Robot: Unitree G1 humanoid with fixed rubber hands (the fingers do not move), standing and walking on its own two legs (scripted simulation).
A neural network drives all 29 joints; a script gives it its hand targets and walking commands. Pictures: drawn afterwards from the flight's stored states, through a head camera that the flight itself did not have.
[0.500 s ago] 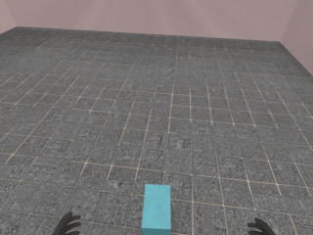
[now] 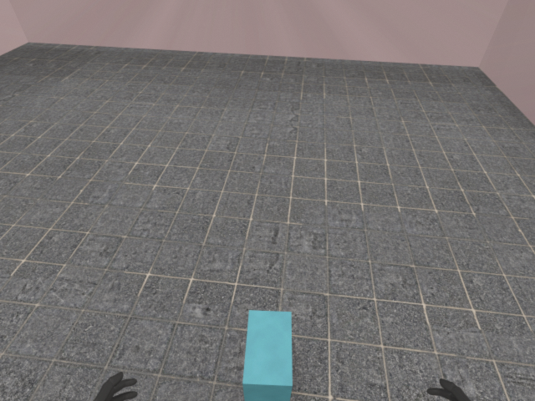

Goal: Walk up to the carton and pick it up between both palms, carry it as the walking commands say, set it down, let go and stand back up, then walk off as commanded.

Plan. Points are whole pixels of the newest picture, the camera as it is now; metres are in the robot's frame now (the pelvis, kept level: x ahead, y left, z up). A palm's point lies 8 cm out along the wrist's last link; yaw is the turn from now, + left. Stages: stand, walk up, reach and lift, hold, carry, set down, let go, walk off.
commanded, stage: stand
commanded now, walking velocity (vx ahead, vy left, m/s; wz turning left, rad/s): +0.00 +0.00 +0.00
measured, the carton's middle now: (268, 356) +0.47 +0.00 -0.67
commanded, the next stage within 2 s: walk off in 0.60 s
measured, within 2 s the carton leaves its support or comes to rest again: neither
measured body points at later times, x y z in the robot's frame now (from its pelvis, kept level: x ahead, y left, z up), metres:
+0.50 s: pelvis -0.01 +0.00 +0.00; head -0.04 +0.00 +0.45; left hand +0.11 +0.27 -0.11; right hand +0.09 -0.29 -0.11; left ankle +0.01 +0.14 -0.73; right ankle +0.00 -0.12 -0.73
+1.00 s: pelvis -0.02 +0.01 +0.00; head -0.03 +0.01 +0.45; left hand +0.08 +0.28 -0.12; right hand +0.05 -0.26 -0.13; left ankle +0.01 +0.14 -0.73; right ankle +0.00 -0.12 -0.73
